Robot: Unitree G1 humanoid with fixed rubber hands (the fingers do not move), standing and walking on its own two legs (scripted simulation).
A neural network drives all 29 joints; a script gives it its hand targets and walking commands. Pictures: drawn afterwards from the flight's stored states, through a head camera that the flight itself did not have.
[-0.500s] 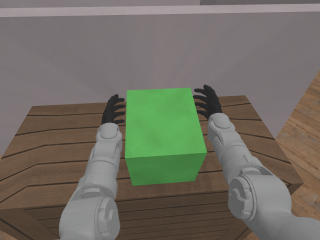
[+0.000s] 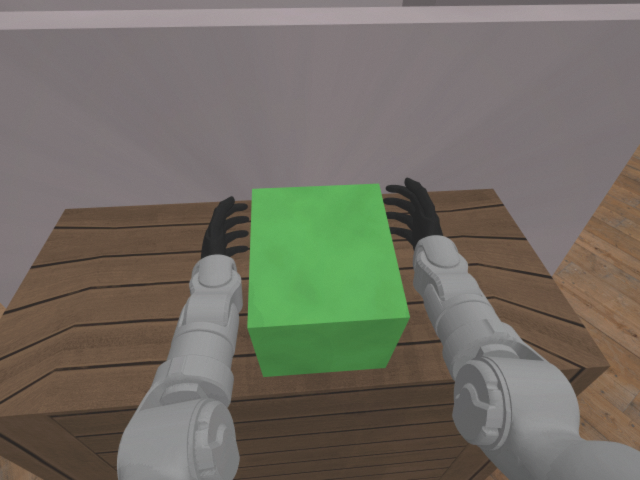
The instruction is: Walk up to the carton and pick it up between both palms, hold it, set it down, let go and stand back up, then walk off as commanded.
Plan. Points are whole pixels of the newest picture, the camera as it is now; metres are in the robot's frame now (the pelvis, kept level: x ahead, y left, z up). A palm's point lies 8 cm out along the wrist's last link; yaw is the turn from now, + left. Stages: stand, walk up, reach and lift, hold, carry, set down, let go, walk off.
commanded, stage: set down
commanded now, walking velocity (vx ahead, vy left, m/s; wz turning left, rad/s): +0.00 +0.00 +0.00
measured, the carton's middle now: (320, 281) +0.38 +0.02 +0.04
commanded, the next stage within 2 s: none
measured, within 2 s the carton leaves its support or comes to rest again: rests again in 0.78 s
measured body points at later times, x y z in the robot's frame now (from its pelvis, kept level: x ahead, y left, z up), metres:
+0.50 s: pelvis +0.00 +0.00 +0.00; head -0.02 +0.01 +0.45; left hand +0.39 +0.16 +0.10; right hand +0.41 -0.12 +0.11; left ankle +0.00 +0.08 -0.74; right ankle +0.01 -0.15 -0.74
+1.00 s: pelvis +0.00 +0.00 +0.00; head +0.03 +0.01 +0.45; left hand +0.40 +0.16 +0.05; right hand +0.42 -0.12 +0.07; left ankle +0.00 +0.08 -0.74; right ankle +0.01 -0.15 -0.74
